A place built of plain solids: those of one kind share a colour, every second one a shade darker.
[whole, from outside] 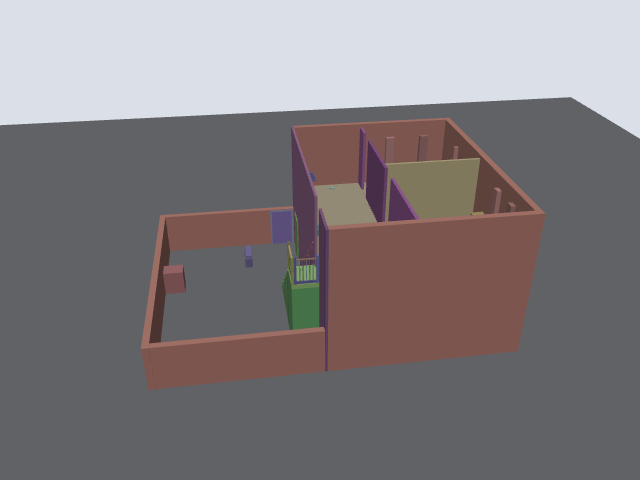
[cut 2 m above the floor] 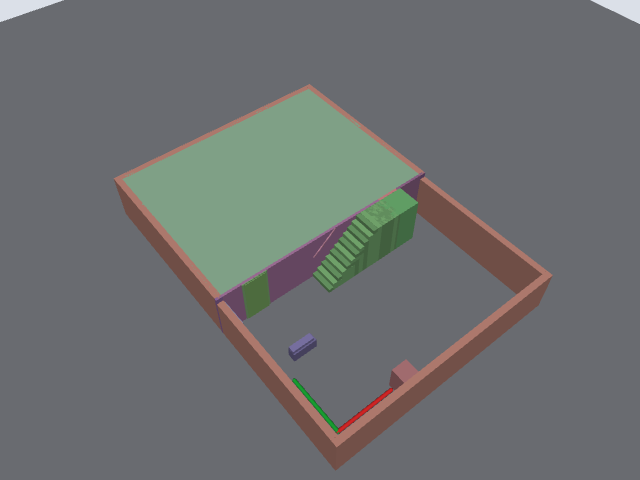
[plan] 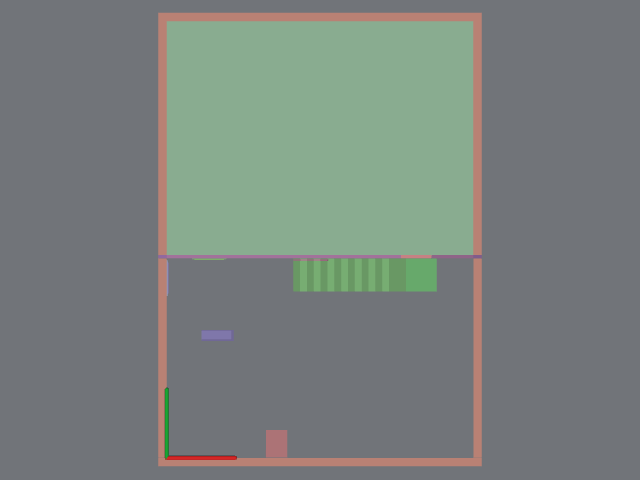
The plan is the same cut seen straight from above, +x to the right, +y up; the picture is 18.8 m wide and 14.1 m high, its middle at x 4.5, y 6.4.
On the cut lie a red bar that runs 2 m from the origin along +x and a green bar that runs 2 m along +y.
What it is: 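A house over a walled back yard; in the yard at the foot of the outdoor stair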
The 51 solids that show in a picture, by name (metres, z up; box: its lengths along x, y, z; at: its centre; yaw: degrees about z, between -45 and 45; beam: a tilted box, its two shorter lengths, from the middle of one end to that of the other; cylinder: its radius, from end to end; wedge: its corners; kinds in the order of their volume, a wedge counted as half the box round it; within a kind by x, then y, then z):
{
 "undercroft_block_1": {"box": [9.25, 7.0, 2.77], "at": [4.5, 9.45, 1.33]},
 "wall_1": {"box": [0.25, 5.86, 1.85], "at": [-0.12, 2.93, 0.88]},
 "wall_2": {"box": [0.25, 7.21, 5.78], "at": [-0.12, 9.47, 2.84]},
 "wall_3": {"box": [9.5, 0.25, 1.85], "at": [4.5, -0.12, 0.88]},
 "wall_4": {"box": [9.5, 0.25, 5.78], "at": [4.5, 12.95, 2.84]},
 "wall_5": {"box": [0.25, 5.86, 1.85], "at": [9.13, 2.93, 0.88]},
 "wall_6": {"box": [0.25, 7.21, 5.78], "at": [9.13, 9.47, 2.84]},
 "step_1": {"box": [0.61, 0.97, 0.23], "at": [4.01, 5.37, 0.07]},
 "step_2": {"box": [0.61, 0.97, 0.41], "at": [4.22, 5.37, 0.16]},
 "step_3": {"box": [0.61, 0.97, 0.59], "at": [4.42, 5.37, 0.25]},
 "step_4": {"box": [0.61, 0.97, 0.77], "at": [4.62, 5.37, 0.34]},
 "step_5": {"box": [0.61, 0.97, 0.95], "at": [4.82, 5.37, 0.43]},
 "step_6": {"box": [0.61, 0.97, 1.14], "at": [5.02, 5.37, 0.52]},
 "step_7": {"box": [0.61, 0.97, 1.32], "at": [5.22, 5.37, 0.61]},
 "step_8": {"box": [0.61, 0.97, 1.5], "at": [5.42, 5.37, 0.7]},
 "step_9": {"box": [0.61, 0.97, 1.68], "at": [5.62, 5.37, 0.79]},
 "step_10": {"box": [0.61, 0.97, 1.86], "at": [5.82, 5.37, 0.88]},
 "step_11": {"box": [0.61, 0.97, 2.04], "at": [6.02, 5.37, 0.97]},
 "step_12": {"box": [0.61, 0.97, 2.22], "at": [6.23, 5.37, 1.06]},
 "step_13": {"box": [0.61, 0.97, 2.4], "at": [6.43, 5.37, 1.15]},
 "step_14": {"box": [0.61, 0.97, 2.58], "at": [6.63, 5.37, 1.24]},
 "step_15": {"box": [0.5, 0.97, 2.77], "at": [6.78, 5.37, 1.33]},
 "upper_floor_1": {"box": [4.32, 4.06, 0.18], "at": [2.04, 10.92, 2.81]},
 "upper_floor_2": {"box": [6.86, 2.95, 0.18], "at": [3.31, 7.43, 2.81]},
 "stair_wall_1": {"box": [6.88, 0.1, 5.78], "at": [3.44, 5.91, 2.84]},
 "stair_wall_2": {"box": [1.22, 0.1, 5.78], "at": [8.39, 5.91, 2.84]},
 "head_base_1": {"box": [1.2, 0.97, 2.85], "at": [7.33, 5.37, 1.37]},
 "upper_partition_1": {"box": [0.73, 0.12, 2.74], "at": [0.36, 8.96, 4.22]},
 "upper_partition_2": {"box": [2.95, 0.12, 2.74], "at": [3.11, 8.96, 4.22]},
 "upper_partition_3": {"box": [3.52, 0.12, 2.74], "at": [7.24, 8.96, 4.22]},
 "upper_split_wall_1": {"box": [0.12, 3.81, 2.74], "at": [4.19, 10.92, 4.22]},
 "upper_floor_head_1": {"box": [1.2, 4.01, 0.18], "at": [7.33, 6.89, 2.81]},
 "curtains_1": {"box": [0.19, 0.37, 2.11], "at": [0.09, 10.27, 4.01]},
 "curtains_2": {"box": [0.19, 0.37, 2.11], "at": [0.09, 11.83, 4.01]},
 "curtains_3": {"box": [0.13, 0.19, 2.2], "at": [1.83, 12.73, 4.06]},
 "curtains_4": {"box": [0.32, 0.18, 2.29], "at": [6.33, 12.73, 4.1]},
 "curtains_5": {"box": [0.32, 0.18, 2.29], "at": [7.55, 12.73, 4.1]},
 "bin_1": {"box": [0.62, 0.81, 1.06], "at": [3.23, 0.41, 0.48]},
 "back_wall_end_1": {"box": [0.25, 0.1, 5.78], "at": [-0.12, 5.91, 2.84]},
 "back_wall_end_2": {"box": [0.25, 0.1, 5.78], "at": [9.13, 5.91, 2.84]},
 "planter_1": {"box": [0.88, 0.25, 0.61], "at": [1.46, 3.61, 0.25]},
 "planter_2": {"box": [0.95, 0.33, 0.48], "at": [1.49, 3.6, 0.19]},
 "back_wall_sill_1": {"box": [0.9, 0.1, 2.77], "at": [7.33, 5.91, 1.33]},
 "undercroft_leaf_1": {"box": [0.88, 0.05, 2.0], "at": [1.25, 5.83, 0.95]},
 "yard_gate_leaf_1": {"box": [0.05, 0.92, 1.75], "at": [0.03, 5.28, 0.82]},
 "undercroft_frame_1": {"box": [1.02, 0.03, 2.06], "at": [1.25, 5.84, 0.98]},
 "yard_gate_frame_1": {"box": [0.03, 1.06, 1.81], "at": [0.01, 5.28, 0.85]},
 "headland_ahead_guard_newel_1": {"box": [0.09, 0.09, 1.15], "at": [7.88, 5.03, 3.42]},
 "headland_ahead_guard_newel_2": {"box": [0.09, 0.09, 1.15], "at": [7.88, 5.81, 3.42]},
 "headland_side_guard_newel_1": {"box": [0.09, 0.09, 1.15], "at": [7.88, 4.93, 3.42]},
 "headland_ahead_guard_board_1": {"box": [0.04, 0.79, 0.15], "at": [7.88, 5.42, 2.92]}
}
